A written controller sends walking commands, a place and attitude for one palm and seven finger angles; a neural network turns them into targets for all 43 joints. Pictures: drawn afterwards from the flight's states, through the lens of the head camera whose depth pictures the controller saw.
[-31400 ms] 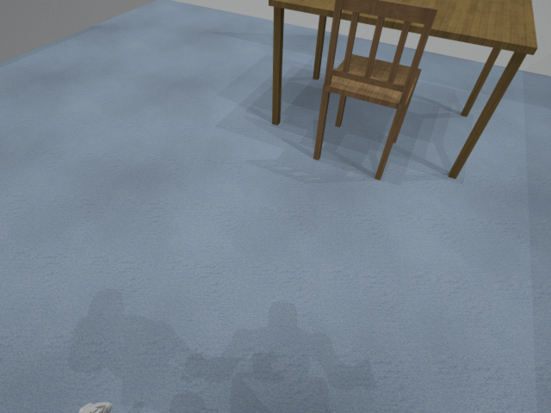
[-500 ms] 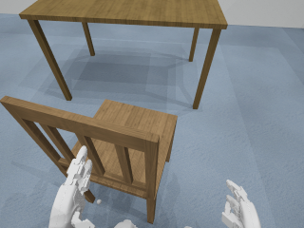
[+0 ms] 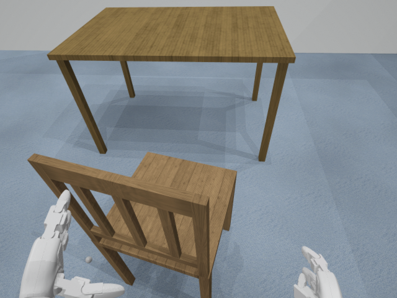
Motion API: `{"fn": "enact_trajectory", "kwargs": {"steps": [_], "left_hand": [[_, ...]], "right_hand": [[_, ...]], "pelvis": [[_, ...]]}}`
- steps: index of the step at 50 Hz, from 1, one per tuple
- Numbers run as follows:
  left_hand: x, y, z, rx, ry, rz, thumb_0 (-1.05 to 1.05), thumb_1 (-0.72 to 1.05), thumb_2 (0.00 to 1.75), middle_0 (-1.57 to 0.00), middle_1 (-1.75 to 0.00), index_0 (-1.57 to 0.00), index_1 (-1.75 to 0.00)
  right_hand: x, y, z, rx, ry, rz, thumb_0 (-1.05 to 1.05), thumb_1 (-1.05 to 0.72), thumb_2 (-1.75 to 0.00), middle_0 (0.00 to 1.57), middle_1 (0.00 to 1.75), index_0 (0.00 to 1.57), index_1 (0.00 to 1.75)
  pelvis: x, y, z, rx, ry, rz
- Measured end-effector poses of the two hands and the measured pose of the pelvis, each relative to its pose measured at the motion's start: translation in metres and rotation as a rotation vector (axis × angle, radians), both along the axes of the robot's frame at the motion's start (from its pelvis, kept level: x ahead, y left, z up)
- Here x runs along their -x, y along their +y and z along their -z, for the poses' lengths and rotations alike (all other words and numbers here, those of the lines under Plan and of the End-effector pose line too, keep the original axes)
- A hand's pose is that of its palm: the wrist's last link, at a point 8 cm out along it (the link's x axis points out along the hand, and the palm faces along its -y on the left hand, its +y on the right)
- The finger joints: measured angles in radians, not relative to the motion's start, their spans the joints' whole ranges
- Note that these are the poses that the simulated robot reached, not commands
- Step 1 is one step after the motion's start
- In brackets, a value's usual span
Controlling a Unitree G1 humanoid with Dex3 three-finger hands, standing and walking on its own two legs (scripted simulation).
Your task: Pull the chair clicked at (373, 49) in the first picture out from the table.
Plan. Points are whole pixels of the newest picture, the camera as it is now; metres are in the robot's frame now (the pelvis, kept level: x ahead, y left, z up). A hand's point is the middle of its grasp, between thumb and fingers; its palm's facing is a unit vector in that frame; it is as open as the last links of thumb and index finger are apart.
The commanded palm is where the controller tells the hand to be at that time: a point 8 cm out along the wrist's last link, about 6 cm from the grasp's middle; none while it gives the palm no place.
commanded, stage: draw the hand back to the body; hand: left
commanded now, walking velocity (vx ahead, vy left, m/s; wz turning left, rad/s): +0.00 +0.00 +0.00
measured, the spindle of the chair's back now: (131, 222) +0.31 +0.20 -0.06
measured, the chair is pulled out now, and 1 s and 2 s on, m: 0.64 0.64 0.64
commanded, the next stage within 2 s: step back with the hand held close in 0.88 s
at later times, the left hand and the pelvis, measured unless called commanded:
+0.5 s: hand (30, 194) +0.22 +0.27 +0.19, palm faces +0.45 -0.78 -0.43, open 9.5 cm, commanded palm +0.17 +0.31 +0.21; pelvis +0.03 +0.01 +0.03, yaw -1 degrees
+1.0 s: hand (24, 196) +0.20 +0.26 +0.20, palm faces +0.46 -0.78 -0.42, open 7.4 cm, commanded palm +0.16 +0.30 +0.21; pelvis +0.01 +0.00 +0.04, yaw -1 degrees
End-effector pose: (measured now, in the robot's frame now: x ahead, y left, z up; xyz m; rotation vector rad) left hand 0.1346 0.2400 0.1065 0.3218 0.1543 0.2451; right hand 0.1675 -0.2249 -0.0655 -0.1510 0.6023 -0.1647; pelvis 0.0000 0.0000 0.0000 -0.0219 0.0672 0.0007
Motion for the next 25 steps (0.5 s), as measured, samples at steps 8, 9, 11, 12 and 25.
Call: {"fn": "enact_trajectory", "kwargs": {"steps": [8,9,11,12,25], "left_hand": [[-0.011,0.025,-0.034,-0.106,-0.058,-0.075,-0.01,-0.02,0.45,-0.09,-0.11,-0.08,-0.11],[-0.014,0.028,-0.041,-0.117,-0.077,-0.084,-0.01,0.01,0.47,-0.09,-0.11,-0.09,-0.11],[-0.018,0.033,-0.052,-0.135,-0.111,-0.097,-0.01,0.08,0.50,-0.10,-0.13,-0.10,-0.13],[-0.020,0.034,-0.057,-0.143,-0.126,-0.102,-0.01,0.12,0.52,-0.11,-0.14,-0.10,-0.14],[-0.038,0.060,-0.103,-0.221,-0.259,-0.153,0.00,0.58,0.75,-0.17,-0.23,-0.17,-0.23]], "right_hand": [[-0.015,0.009,-0.013,0.012,0.008,-0.044,0.02,-0.90,-0.90,0.20,0.30,0.20,0.30],[-0.017,0.011,-0.015,0.009,0.007,-0.049,0.02,-0.90,-0.90,0.20,0.30,0.21,0.30],[-0.022,0.013,-0.017,0.003,0.002,-0.058,0.02,-0.90,-0.90,0.20,0.30,0.21,0.30],[-0.024,0.015,-0.018,0.000,0.001,-0.062,0.02,-0.90,-0.90,0.20,0.30,0.21,0.30],[-0.037,0.015,-0.025,0.003,0.030,-0.092,0.01,-0.90,-0.90,0.20,0.30,0.21,0.30]], "pelvis": [[-0.013,0.003,-0.016,-0.007,-0.058,-0.001],[-0.014,0.004,-0.018,-0.008,-0.064,-0.001],[-0.017,0.005,-0.020,-0.009,-0.075,0.002],[-0.019,0.006,-0.022,-0.010,-0.080,0.003],[-0.028,0.006,-0.034,-0.014,-0.123,0.018]]}}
